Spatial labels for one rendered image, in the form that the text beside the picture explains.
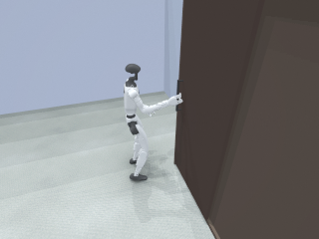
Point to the right robot upper arm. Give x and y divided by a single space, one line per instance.
133 94

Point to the robot right hand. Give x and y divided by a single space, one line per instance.
173 100

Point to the robot right thigh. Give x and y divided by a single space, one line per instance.
141 137

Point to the robot right forearm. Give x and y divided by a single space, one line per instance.
155 107

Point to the right robot shin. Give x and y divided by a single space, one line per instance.
142 158

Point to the wardrobe door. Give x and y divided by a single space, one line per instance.
216 45
268 186

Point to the handle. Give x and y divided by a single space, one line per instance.
177 93

